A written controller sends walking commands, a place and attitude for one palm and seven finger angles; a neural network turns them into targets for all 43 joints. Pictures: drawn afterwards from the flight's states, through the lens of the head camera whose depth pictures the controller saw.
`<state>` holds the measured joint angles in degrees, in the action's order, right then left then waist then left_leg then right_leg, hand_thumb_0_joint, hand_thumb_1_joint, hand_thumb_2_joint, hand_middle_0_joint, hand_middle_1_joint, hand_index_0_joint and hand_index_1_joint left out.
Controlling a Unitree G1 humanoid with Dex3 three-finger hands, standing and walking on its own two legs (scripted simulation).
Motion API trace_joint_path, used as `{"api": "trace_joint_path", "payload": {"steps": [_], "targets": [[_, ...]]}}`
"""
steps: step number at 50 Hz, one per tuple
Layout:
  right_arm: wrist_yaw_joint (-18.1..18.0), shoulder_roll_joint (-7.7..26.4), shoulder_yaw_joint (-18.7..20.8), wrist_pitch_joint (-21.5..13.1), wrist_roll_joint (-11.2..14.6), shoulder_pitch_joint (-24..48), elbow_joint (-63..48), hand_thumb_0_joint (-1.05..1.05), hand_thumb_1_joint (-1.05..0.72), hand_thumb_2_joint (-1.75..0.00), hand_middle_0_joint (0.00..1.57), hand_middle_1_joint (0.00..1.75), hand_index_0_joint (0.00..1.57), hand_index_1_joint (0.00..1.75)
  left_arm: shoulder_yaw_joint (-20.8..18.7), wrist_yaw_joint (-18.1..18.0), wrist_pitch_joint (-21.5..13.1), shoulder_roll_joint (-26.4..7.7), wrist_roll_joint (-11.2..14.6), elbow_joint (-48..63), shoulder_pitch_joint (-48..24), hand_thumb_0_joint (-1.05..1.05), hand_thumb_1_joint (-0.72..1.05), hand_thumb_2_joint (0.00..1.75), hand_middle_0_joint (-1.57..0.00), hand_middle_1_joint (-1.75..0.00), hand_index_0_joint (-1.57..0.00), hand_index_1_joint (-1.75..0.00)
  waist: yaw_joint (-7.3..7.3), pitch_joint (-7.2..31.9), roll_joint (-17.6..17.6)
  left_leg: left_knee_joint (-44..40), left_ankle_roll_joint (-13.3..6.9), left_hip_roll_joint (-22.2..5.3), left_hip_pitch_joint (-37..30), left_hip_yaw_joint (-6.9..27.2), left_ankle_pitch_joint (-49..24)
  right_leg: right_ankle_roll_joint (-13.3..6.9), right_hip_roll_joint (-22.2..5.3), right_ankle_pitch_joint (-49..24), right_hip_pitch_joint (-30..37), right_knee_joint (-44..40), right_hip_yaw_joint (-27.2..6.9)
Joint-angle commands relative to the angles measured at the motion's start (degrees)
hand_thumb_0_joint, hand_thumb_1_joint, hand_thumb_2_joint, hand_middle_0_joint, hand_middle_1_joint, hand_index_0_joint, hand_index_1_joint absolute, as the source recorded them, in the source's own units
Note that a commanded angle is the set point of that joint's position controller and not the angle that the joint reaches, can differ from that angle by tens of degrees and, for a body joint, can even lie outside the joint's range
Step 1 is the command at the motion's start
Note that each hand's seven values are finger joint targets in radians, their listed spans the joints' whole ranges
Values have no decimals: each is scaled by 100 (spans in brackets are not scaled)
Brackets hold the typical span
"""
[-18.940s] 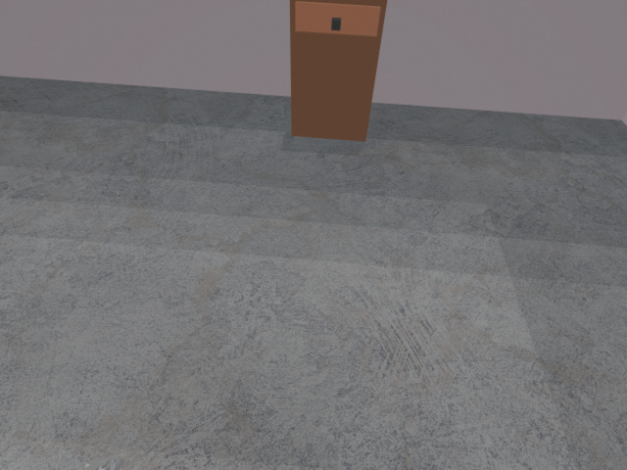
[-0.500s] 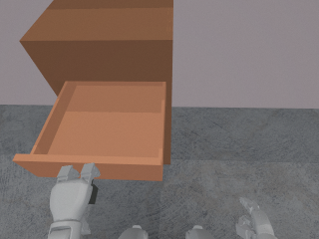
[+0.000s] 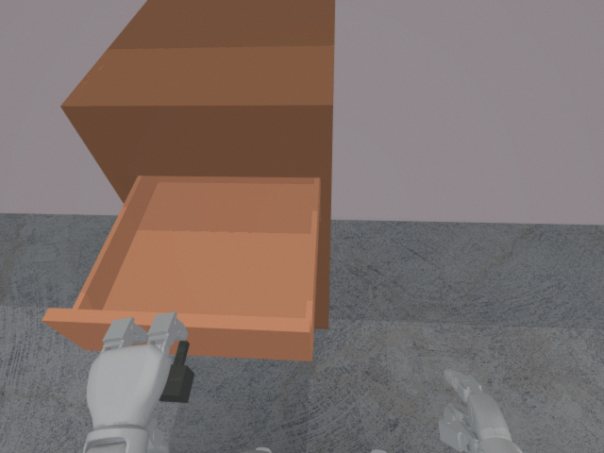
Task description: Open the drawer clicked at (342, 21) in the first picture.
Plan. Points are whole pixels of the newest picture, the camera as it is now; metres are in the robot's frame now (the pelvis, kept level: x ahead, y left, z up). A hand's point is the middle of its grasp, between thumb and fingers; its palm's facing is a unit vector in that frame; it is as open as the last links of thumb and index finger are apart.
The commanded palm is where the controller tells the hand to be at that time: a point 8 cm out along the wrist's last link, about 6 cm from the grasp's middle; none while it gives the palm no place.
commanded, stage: lift the hand off the handle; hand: left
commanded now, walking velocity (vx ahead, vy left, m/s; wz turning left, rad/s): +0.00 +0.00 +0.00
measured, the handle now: (177, 369) +0.24 +0.22 -0.07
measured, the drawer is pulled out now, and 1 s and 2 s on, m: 0.30 0.30 0.30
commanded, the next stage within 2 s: draw the hand back to the body in 1.30 s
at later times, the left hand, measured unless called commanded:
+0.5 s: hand (140, 373) +0.21 +0.22 +0.02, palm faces +0.03 -0.11 -0.99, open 13.8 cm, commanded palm +0.18 +0.22 +0.08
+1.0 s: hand (121, 370) +0.20 +0.22 +0.06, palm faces +0.04 -0.12 -0.99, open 13.8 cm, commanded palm +0.17 +0.22 +0.12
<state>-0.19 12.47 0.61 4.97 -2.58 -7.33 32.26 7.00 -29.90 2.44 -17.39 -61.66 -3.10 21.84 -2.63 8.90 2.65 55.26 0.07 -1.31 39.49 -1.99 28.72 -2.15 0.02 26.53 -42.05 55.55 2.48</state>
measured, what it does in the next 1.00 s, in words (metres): stands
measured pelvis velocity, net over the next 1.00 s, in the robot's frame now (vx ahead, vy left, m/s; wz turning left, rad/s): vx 0.01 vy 0.00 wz -0.01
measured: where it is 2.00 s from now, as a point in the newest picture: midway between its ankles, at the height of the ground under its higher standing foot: outside the picture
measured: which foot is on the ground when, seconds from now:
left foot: down 0.00-1.00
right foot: down 0.00-1.00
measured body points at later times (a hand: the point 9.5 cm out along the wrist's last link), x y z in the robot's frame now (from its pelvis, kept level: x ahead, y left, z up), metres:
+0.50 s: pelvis +0.00 +0.00 +0.02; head +0.03 -0.03 +0.47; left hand +0.20 +0.23 +0.08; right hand +0.20 -0.22 -0.08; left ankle -0.02 +0.12 -0.68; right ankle +0.01 -0.10 -0.68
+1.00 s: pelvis +0.01 +0.00 +0.03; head +0.02 -0.04 +0.48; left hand +0.19 +0.23 +0.12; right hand +0.22 -0.21 -0.07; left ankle -0.02 +0.12 -0.68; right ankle +0.01 -0.10 -0.68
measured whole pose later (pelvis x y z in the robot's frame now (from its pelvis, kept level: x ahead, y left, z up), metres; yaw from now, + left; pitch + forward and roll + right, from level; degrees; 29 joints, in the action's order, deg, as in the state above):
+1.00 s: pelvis +0.01 +0.00 +0.03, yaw -1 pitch +6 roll +1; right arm 0.7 12.8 0.3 4.4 -1.3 -7.6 32.1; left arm 4.5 -20.0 2.8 -20.4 -57.5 10.0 26.8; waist -4.5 6.1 3.5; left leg 42.1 0.2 -1.1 24.9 -2.8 23.6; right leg -2.0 0.4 21.8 -28.2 43.5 1.6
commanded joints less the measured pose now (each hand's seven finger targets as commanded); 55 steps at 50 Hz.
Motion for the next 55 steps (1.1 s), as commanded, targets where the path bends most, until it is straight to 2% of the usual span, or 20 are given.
{"api": "trace_joint_path", "payload": {"steps": [1,3,6,9,11,14,16,22,24,27,29,32,34,38,43,45,48,50,53,55], "targets": [[-66,629,237,-277,-13,544,-885,0,-90,-90,20,30,20,30,-599,-186,-42,-808,-13,1256,-418,0,-50,30,-30,-120,-30,-120,36,998,-291,-748,-155,285,-785,51,-1589,-12,113,-1762,895,-1007,-200],[-77,634,236,-276,4,550,-897,0,-90,-90,20,30,20,30,-691,-146,-23,-870,12,1203,-321,0,-50,30,-30,-120,-30,-120,28,1018,-387,-791,-162,287,-809,32,-1663,-10,109,-1949,1055,-1063,-236],[-62,621,227,-270,22,567,-886,0,-90,-90,20,30,20,30,-531,-49,4,-777,24,1269,-451,0,-50,30,-30,-120,-30,-120,17,888,-181,-909,-153,290,-915,37,-1638,-17,107,-1798,1028,-1135,-215],[-55,614,218,-290,31,562,-913,0,-90,-90,20,30,20,30,-539,50,0,-796,89,1361,-257,0,-50,30,-30,-120,-30,-120,-38,1016,-262,-988,-161,287,-1013,30,-1741,-9,98,-1943,1260,-1195,-236],[-42,624,224,-287,35,564,-921,0,-90,-90,20,30,20,30,-445,120,2,-726,112,1414,-335,0,-50,30,-30,-120,-30,-120,10,845,-353,-1039,-170,278,-1028,36,-1702,6,89,-1871,1213,-1268,-211],[-46,610,220,-297,38,573,-928,0,-90,-90,20,30,20,30,-696,127,-53,-940,74,1490,-229,0,-50,30,-30,-120,-30,-120,-80,894,-276,-1114,-156,283,-1086,11,-1749,-7,95,-1908,1355,-1308,-254],[-10,604,227,-307,32,581,-943,0,-90,-90,20,30,20,30,-585,138,-64,-841,76,1608,-219,0,-50,30,-30,-120,-30,-120,-81,826,-142,-1156,-147,270,-1175,26,-1831,-28,100,-1928,1310,-1311,-212],[-15,606,235,-306,63,636,-925,0,-90,-90,20,30,20,30,-742,198,-25,-942,131,1642,-119,0,-50,30,-30,-120,-30,-120,-87,702,-343,-1287,-149,266,-1196,19,-1766,-4,105,-1949,1481,-1445,-251],[4,606,230,-320,50,643,-927,0,-90,-90,20,30,20,30,-644,247,-31,-909,151,1863,-260,0,-50,30,-30,-120,-30,-120,-59,775,-156,-1322,-147,252,-1375,11,-1858,-14,84,-1966,1471,-1487,-278],[11,598,228,-330,55,633,-924,0,-90,-90,20,30,20,30,-546,336,-46,-826,194,1887,-129,0,-50,30,-30,-120,-30,-120,-65,717,-271,-1379,-157,246,-1409,36,-1898,-4,95,-1958,1528,-1523,-225],[11,609,213,-340,52,636,-915,0,-90,-90,20,30,20,30,-643,382,-54,-953,188,1918,-281,0,-50,30,-30,-120,-30,-120,-53,624,-356,-1433,-157,233,-1423,45,-1804,3,80,-1845,1493,-1593,-258],[19,574,221,-344,53,656,-933,0,-90,-90,20,30,20,30,-555,420,-71,-869,140,2030,-309,0,-50,30,-30,-120,-30,-120,-105,656,-131,-1487,-151,232,-1562,44,-1889,-25,98,-1805,1516,-1604,-210],[50,571,213,-353,60,636,-962,0,-90,-90,20,30,20,30,-496,460,-50,-841,166,2109,-293,0,-50,30,-30,-120,-30,-120,-99,634,-196,-1525,-143,212,-1625,54,-1900,-24,89,-1745,1504,-1640,-212],[48,566,192,-351,89,690,-983,0,-90,-90,20,30,20,30,-750,502,-9,-1036,193,2095,-4,0,-50,30,-30,-120,-30,-120,-205,668,-353,-1611,-126,228,-1612,41,-2083,-26,103,-2126,1835,-1694,-284],[22,562,168,-358,129,761,-970,0,-90,-90,20,30,20,30,-939,613,51,-1189,280,2216,113,0,-50,30,-30,-120,-30,-120,-230,563,-344,-1731,-132,250,-1617,0,-2043,0,69,-2335,2086,-1838,-393],[41,564,175,-361,129,771,-955,0,-90,-90,20,30,20,30,-728,697,41,-1000,336,2370,76,0,-50,30,-30,-120,-30,-120,-168,442,-309,-1770,-149,235,-1693,-7,-2029,17,59,-2260,2010,-1881,-342],[40,568,183,-379,104,744,-993,0,-90,-90,20,30,20,30,-840,799,-52,-1131,393,2629,223,0,-50,30,-30,-120,-30,-120,-198,532,-240,-1790,-159,231,-1831,4,-2176,7,57,-2313,2084,-1930,-370],[63,568,184,-377,96,733,-960,0,-90,-90,20,30,20,30,-726,855,-114,-1050,400,2706,99,0,-50,30,-30,-120,-30,-120,-140,342,-221,-1813,-165,216,-1851,21,-2042,16,47,-2064,1915,-1978,-321],[85,573,188,-385,85,691,-1020,0,-90,-90,20,30,20,30,-896,873,-208,-1185,387,2819,261,0,-50,30,-30,-120,-30,-120,-201,380,-214,-1835,-152,219,-1894,46,-2050,-7,58,-1945,1921,-2008,-344],[82,560,192,-365,84,713,-976,0,-90,-90,20,30,20,30,-887,863,-215,-1183,359,2788,22,0,-50,30,-30,-120,-30,-120,-164,228,-250,-1845,-158,225,-1867,42,-1850,5,49,-1715,1802,-2053,-319]]}}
